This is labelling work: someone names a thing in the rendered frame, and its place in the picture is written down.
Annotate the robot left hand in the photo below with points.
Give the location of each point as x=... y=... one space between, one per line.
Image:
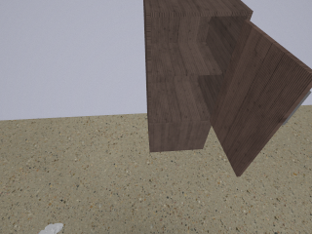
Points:
x=52 y=228

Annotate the cupboard door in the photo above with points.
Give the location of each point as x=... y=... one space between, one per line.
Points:
x=262 y=86

